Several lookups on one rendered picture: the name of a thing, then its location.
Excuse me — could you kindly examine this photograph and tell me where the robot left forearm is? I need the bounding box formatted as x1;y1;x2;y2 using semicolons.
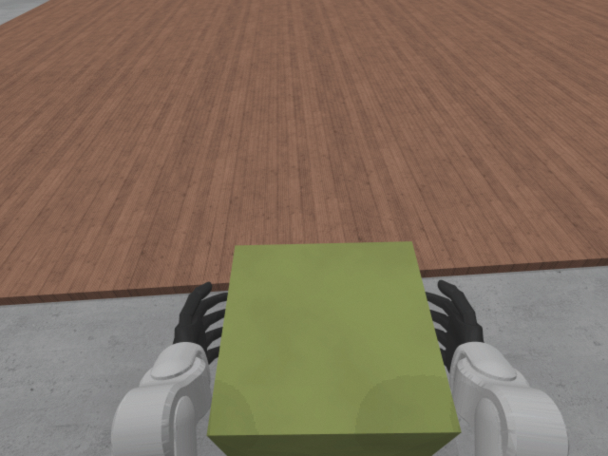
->
111;342;212;456

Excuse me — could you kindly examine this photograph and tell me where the robot right hand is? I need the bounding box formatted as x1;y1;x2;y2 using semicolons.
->
426;280;484;372

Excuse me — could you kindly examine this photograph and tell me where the robot right forearm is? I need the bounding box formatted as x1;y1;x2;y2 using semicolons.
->
449;342;569;456

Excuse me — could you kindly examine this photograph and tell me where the robot left hand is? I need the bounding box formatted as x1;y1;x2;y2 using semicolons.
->
173;282;228;365

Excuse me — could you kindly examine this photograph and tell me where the carton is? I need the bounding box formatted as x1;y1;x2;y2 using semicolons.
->
206;241;461;456

